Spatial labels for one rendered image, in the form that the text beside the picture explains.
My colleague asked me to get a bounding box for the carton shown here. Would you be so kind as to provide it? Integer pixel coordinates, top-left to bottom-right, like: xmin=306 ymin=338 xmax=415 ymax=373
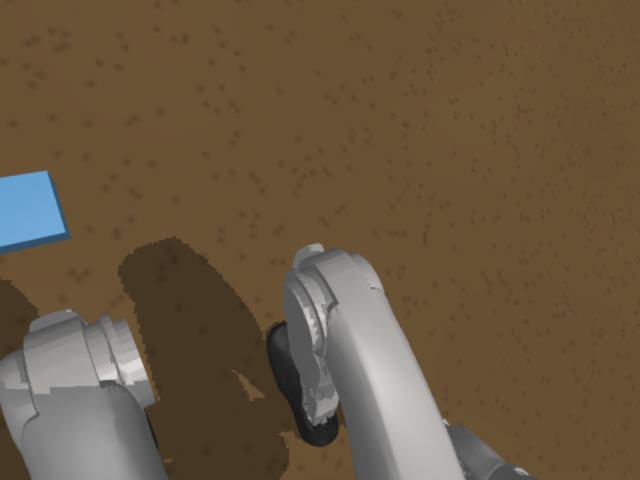
xmin=0 ymin=171 xmax=71 ymax=255

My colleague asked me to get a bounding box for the right robot foot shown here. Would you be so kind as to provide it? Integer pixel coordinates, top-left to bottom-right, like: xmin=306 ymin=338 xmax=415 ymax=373
xmin=267 ymin=322 xmax=338 ymax=447

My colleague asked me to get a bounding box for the right robot arm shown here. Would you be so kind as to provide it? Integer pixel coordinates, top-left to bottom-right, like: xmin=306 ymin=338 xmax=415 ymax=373
xmin=488 ymin=464 xmax=540 ymax=480

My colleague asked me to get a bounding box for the right robot hand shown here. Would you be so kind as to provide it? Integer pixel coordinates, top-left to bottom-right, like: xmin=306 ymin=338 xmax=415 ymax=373
xmin=442 ymin=417 xmax=506 ymax=480

